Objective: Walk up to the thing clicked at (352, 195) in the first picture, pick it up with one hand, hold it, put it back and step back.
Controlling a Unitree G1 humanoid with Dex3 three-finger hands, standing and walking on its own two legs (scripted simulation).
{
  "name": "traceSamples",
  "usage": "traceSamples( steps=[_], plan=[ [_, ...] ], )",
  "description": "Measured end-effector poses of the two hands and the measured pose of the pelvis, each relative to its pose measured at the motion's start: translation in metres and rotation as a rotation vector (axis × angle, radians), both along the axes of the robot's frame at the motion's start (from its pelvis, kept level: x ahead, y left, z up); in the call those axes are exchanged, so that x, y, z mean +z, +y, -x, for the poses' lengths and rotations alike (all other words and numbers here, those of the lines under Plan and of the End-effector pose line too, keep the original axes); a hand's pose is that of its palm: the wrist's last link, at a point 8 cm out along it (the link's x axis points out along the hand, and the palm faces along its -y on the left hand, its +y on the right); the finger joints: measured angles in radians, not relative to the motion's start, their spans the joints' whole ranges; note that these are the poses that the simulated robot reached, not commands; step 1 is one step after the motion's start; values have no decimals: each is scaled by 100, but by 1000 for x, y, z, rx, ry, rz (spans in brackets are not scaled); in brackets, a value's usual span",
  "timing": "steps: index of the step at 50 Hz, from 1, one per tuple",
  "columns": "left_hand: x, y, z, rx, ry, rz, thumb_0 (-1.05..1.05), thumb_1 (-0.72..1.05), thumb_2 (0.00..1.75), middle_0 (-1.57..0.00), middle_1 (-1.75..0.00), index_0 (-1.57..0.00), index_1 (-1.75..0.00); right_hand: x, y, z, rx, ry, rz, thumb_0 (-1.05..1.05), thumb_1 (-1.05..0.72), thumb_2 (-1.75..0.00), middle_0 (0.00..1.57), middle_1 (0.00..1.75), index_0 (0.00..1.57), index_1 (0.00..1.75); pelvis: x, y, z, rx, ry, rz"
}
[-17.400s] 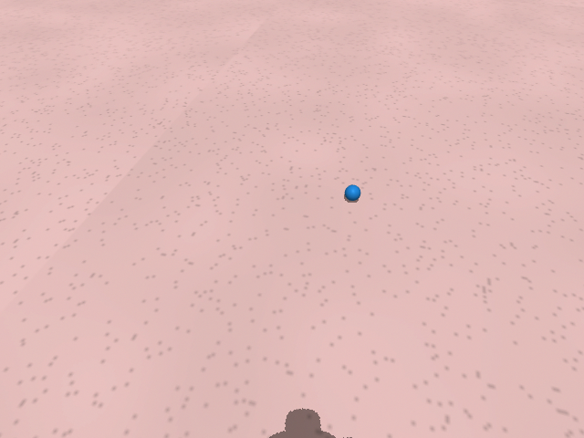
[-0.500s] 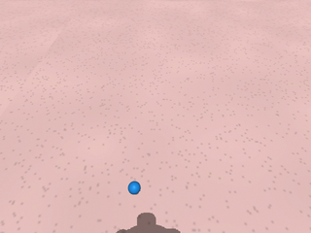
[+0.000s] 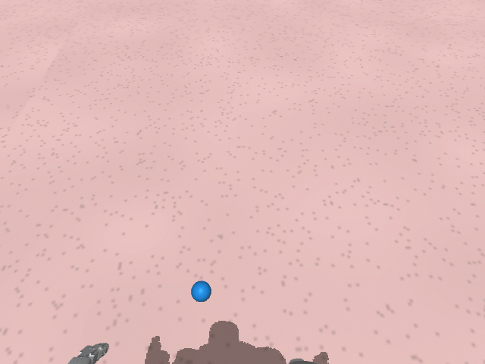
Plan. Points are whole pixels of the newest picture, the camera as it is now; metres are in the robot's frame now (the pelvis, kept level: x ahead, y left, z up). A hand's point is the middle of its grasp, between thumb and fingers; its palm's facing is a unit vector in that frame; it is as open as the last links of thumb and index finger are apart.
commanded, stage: walk up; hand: left
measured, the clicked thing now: (201, 291) +0.50 +0.18 -0.72
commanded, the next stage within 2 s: none
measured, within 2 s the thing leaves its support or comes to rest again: neither
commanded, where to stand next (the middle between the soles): +0.13 -0.04 m, yaw -3 degrees
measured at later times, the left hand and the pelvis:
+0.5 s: hand out of the picture +0.09 +0.24 -0.14, palm faces -0.02 -0.94 -0.35, open 7.4 cm; pelvis +0.01 -0.01 +0.02, yaw -2 degrees
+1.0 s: hand out of the picture +0.13 +0.23 -0.13, palm faces -0.07 -0.93 -0.36, open 7.4 cm; pelvis +0.05 -0.03 +0.02, yaw -3 degrees
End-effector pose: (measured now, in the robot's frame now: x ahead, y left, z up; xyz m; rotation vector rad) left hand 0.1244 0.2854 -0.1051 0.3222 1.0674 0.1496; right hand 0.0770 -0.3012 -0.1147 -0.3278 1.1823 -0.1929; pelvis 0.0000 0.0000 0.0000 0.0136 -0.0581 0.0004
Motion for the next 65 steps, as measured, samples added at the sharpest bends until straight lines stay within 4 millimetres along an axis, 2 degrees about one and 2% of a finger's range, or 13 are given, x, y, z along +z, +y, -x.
traceSamples(
  steps=[6, 11, 16, 22, 30, 41, 44, 48, 51, 54, 57, 61, 65],
  plan=[
    [-1, 6, -2, 8, 26, 14, 0, 91, 90, -20, -30, -20, -30, 7, 2, 23, -31, 57, 5, 0, -91, -90, 20, 30, 20, 30, 6, 2, -1, -17, 1, 3],
    [-1, 11, 8, 25, 72, 1, 0, 91, 90, -20, -30, -20, -30, 10, -3, 28, -54, 76, 14, 0, -91, -90, 20, 30, 20, 30, 10, 1, -1, -23, -5, 1],
    [0, 11, 23, 44, 121, -11, 0, 91, 90, -20, -30, -20, -30, 11, -9, 19, -55, 71, 12, 0, -91, -90, 20, 30, 20, 30, 12, -3, -4, -27, -4, -2],
    [3, 7, 38, 72, 163, -21, 0, 91, 90, -20, -30, -20, -30, 11, -15, -1, -41, 42, 0, 0, -91, -90, 20, 30, 20, 30, 15, -10, -8, -27, 0, -5],
    [6, -3, 42, 84, 176, -21, 0, 91, 90, -20, -30, -20, -30, 12, -20, -22, -26, 9, -13, 0, -91, -90, 20, 30, 20, 30, 17, -16, -11, -26, 9, -4],
    [7, -7, 23, 71, 139, -4, 0, 91, 90, -20, -30, -20, -30, 13, -19, -8, -43, 47, -10, 0, -91, -90, 20, 30, 20, 30, 19, -15, -15, -32, 16, -6],
    [10, -7, 18, 47, 131, -1, 0, 91, 90, -20, -30, -20, -30, 15, -21, -2, -47, 32, -17, 0, -91, -90, 20, 30, 20, 30, 20, -17, -21, -40, 11, -4],
    [16, -7, 3, 22, 126, -24, 0, 91, 90, -20, -30, -20, -30, 14, -33, 9, -71, 31, -16, 0, -91, -90, 21, 30, 20, 30, 18, -27, -38, -43, 7, -8],
    [18, -11, -11, 5, 111, -54, 0, 91, 90, -20, -30, -20, -30, 6, -50, 12, -86, 63, -18, 0, -91, -90, 21, 30, 20, 30, 12, -39, -52, -57, -4, -14],
    [19, -17, -21, 10, 91, -90, 0, 91, 90, -20, -30, -20, -30, -4, -64, 7, -99, 96, -14, 0, -91, -90, 20, 30, 20, 30, 6, -49, -64, -50, -15, 10],
    [26, -24, -26, 18, 79, -98, 0, 91, 90, -20, -30, -20, -30, -4, -69, -5, -90, 114, -13, 0, -91, -90, 20, 30, 20, 30, 9, -52, -73, -43, -15, 7],
    [32, -27, -32, 27, 74, -107, 0, 91, 90, -20, -30, -20, -30, -2, -70, -23, -69, 119, -14, 0, -91, -90, 20, 30, 20, 30, 13, -51, -85, -32, -6, 20],
    [28, -23, -44, 33, 67, -105, 0, 90, 90, -20, -30, -20, -30, -2, -64, -40, -62, 127, -7, 0, -91, -90, 20, 30, 20, 30, 12, -45, -92, -27, -3, 23]
  ],
)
